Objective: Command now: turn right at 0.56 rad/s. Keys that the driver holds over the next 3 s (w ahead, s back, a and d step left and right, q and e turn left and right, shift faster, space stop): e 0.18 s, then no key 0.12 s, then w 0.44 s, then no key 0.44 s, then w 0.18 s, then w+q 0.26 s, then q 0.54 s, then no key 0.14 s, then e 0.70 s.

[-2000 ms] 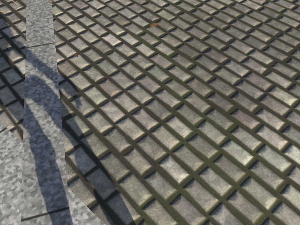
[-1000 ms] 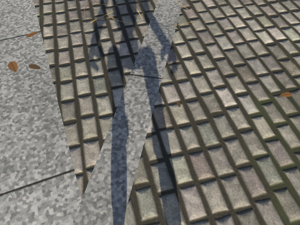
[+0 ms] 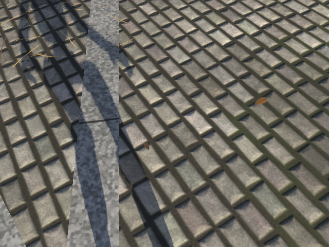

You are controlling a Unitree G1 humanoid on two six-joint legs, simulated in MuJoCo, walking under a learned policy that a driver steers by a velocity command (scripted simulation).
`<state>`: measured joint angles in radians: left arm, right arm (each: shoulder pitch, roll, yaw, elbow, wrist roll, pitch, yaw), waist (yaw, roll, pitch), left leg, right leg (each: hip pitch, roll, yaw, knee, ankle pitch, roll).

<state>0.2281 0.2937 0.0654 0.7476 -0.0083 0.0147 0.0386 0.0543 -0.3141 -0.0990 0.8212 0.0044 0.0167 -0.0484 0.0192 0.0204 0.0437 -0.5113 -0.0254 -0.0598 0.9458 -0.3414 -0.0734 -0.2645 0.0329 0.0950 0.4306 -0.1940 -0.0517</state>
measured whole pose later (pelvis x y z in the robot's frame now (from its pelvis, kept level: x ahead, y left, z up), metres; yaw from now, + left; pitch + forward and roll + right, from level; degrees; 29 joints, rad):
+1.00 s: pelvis +0.20 -0.02 -0.02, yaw -12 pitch +1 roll -2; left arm 0.40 0.28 0.05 0.86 -0.01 -0.04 0.02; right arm 0.02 -0.29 -0.03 0.78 -0.01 -0.08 0.05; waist 0.07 0.04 0.05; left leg -0.50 0.01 0.01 0.50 0.06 0.04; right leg 0.07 0.03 0.00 0.30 -0.39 -0.01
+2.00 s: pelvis +0.50 +0.00 -0.02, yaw +6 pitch +2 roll +0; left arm 0.16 0.30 0.07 0.77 0.01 -0.05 0.06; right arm 0.12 -0.29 -0.07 0.76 0.00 -0.02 0.02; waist 0.00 -0.02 0.08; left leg -0.40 -0.10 -0.03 0.46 -0.10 0.08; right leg -0.56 -0.07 0.06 1.18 -0.43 0.06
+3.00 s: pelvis +0.59 -0.06 -0.02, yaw -3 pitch +1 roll +1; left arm 0.16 0.32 0.07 0.61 0.00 0.03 -0.01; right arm 0.15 -0.33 -0.09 0.80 0.00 0.02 -0.03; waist -0.01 0.03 0.07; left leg -0.36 0.06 0.01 0.93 -0.56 -0.06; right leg -0.34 0.03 -0.01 0.60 -0.28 -0.05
